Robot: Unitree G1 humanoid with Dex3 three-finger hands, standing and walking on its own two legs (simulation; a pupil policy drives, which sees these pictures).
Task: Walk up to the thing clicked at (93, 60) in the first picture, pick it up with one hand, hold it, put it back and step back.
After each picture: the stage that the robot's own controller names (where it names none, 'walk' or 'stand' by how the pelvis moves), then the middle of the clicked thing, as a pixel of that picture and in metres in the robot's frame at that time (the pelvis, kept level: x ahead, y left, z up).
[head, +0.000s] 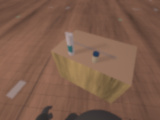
stand; (95, 57) +0.63 -0.02 -0.10
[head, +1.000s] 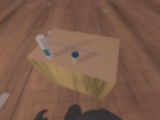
rise first; (75, 58) +0.53 +0.18 -0.07
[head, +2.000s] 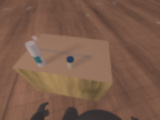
stand; (70, 62) +0.49 +0.20 -0.07
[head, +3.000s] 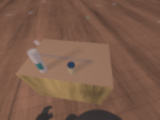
stand; (71, 68) +0.46 +0.19 -0.10
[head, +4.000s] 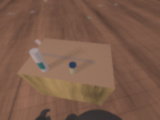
stand; (73, 68) +0.46 +0.18 -0.10
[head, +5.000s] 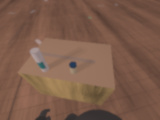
stand; (73, 68) +0.47 +0.17 -0.10
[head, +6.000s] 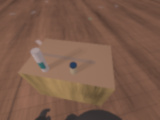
stand; (73, 68) +0.47 +0.17 -0.10
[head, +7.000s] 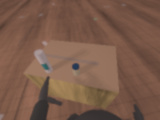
rise first; (76, 69) +0.45 +0.17 -0.10
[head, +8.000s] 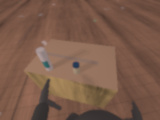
go down; (76, 68) +0.48 +0.17 -0.10
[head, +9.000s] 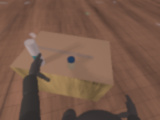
go down; (71, 63) +0.49 +0.16 -0.07
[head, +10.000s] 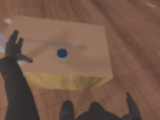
go down; (62, 57) +0.46 +0.17 -0.02
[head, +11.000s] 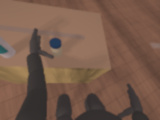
close in; (56, 48) +0.49 +0.17 +0.01
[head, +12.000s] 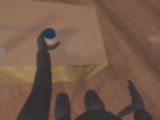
close; (51, 39) +0.54 +0.17 +0.03
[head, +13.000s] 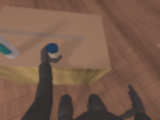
lift; (54, 52) +0.46 +0.19 +0.02
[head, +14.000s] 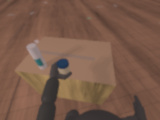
lift; (64, 69) +0.32 +0.18 +0.11
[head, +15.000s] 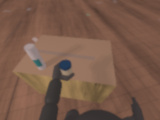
hold; (66, 70) +0.32 +0.16 +0.09
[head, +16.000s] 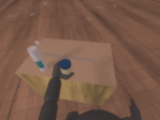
hold; (66, 69) +0.32 +0.16 +0.11
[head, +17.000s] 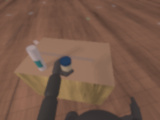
crouch; (66, 66) +0.34 +0.16 +0.11
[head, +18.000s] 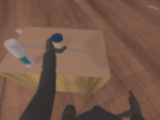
crouch; (59, 44) +0.49 +0.19 +0.11
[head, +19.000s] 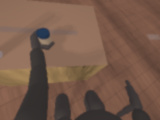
lower; (45, 39) +0.54 +0.19 +0.04
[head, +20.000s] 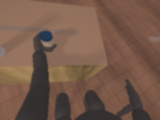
lower; (48, 41) +0.53 +0.19 +0.03
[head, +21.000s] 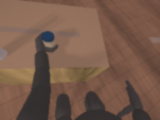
lower; (49, 42) +0.52 +0.19 +0.02
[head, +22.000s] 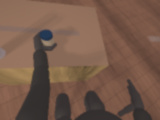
lower; (48, 40) +0.53 +0.19 +0.03
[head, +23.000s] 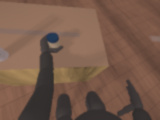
open; (54, 43) +0.53 +0.16 +0.03
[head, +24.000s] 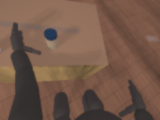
withdraw; (52, 40) +0.52 +0.16 +0.03
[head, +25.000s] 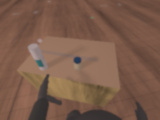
sink last; (77, 63) +0.49 +0.14 -0.05
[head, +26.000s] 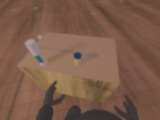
stand; (77, 59) +0.52 +0.15 -0.04
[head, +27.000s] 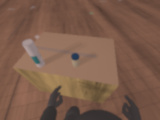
stand; (75, 60) +0.50 +0.15 -0.03
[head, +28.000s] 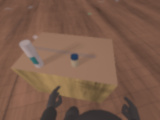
stand; (74, 60) +0.50 +0.15 -0.03
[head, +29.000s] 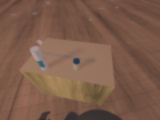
stand; (76, 64) +0.52 +0.15 -0.10
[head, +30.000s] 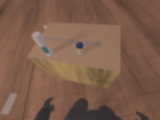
walk; (80, 49) +0.59 +0.15 -0.09
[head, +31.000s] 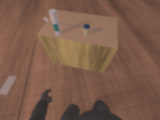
walk; (86, 30) +0.88 +0.09 -0.07
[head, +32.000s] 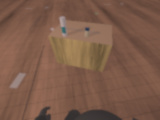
stand; (87, 32) +1.10 +0.13 -0.09
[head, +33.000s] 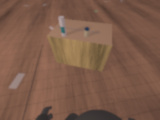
stand; (86, 32) +1.08 +0.11 -0.10
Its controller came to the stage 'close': yes
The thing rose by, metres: 0.21
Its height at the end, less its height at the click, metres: +0.00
